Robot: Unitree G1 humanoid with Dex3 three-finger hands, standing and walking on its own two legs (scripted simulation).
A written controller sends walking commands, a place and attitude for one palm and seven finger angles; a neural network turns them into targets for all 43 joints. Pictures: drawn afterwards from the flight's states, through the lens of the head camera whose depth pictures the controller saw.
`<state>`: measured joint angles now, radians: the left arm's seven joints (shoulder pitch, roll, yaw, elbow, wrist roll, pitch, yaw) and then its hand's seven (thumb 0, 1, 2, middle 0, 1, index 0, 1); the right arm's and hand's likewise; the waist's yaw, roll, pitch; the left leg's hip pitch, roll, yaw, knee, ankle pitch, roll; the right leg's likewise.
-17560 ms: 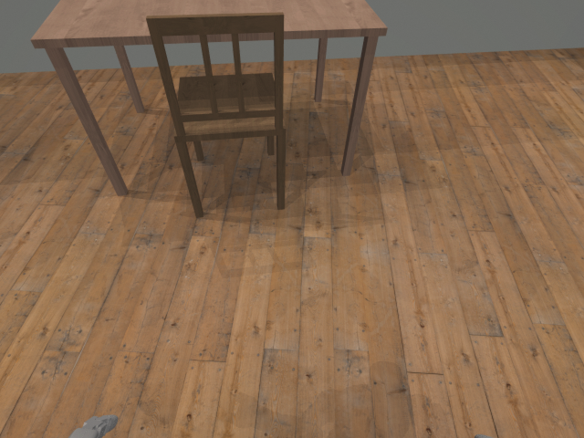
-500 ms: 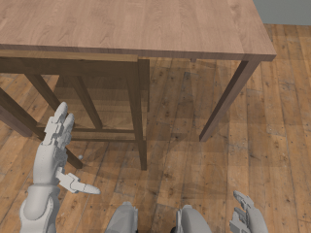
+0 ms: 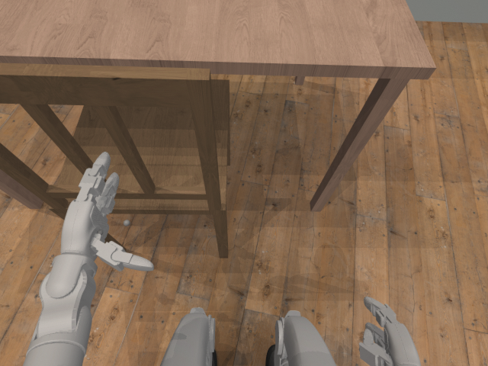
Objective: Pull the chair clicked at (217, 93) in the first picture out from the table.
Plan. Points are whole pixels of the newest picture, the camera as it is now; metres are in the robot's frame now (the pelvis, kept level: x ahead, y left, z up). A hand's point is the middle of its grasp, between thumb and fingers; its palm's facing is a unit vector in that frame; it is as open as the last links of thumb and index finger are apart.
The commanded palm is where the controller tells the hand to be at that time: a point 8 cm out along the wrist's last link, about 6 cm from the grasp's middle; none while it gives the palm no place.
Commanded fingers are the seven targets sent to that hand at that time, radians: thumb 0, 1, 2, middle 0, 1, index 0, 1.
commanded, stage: push the fingers through the gap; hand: left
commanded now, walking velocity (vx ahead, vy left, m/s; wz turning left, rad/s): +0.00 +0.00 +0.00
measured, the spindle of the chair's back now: (75, 154) +0.45 +0.30 +0.02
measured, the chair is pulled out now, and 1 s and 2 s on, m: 0.00 0.00 0.00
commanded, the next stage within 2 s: hook a spindle and tug to test in 1.18 s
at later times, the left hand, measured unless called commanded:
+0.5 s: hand (136, 187) +0.38 +0.18 +0.03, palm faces +0.04 -1.00 -0.06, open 17.0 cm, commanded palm +0.36 +0.23 +0.03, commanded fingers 0.00 -0.50 0.30 -0.06 -0.08 -0.06 -0.08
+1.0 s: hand (142, 174) +0.41 +0.18 +0.02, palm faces +0.00 -1.00 -0.05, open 16.9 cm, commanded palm +0.39 +0.23 +0.03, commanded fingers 0.00 -0.50 0.30 -0.06 -0.08 -0.06 -0.08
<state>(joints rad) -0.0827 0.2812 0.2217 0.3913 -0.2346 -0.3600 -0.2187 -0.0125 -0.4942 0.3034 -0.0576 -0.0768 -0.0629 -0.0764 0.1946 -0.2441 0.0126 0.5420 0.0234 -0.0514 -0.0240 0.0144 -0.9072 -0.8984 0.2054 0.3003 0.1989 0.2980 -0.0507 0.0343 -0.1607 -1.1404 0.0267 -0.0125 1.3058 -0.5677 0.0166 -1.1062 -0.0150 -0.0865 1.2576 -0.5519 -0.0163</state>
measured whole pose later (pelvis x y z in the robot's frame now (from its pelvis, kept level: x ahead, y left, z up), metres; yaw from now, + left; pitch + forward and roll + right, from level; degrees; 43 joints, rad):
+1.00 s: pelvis +0.01 +0.00 +0.01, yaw -1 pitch +25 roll -2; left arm -0.37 0.31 0.29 0.67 -0.19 -0.47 -0.21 -0.01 -0.49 0.30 -0.06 -0.08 -0.06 -0.08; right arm 0.26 -0.25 0.00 0.60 0.01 0.01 -0.01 0.01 -0.91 -0.90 0.20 0.30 0.20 0.30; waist -0.09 0.03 -0.15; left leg -1.13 0.04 0.01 1.25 -0.55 0.01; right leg -1.12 0.00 -0.06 1.22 -0.53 -0.02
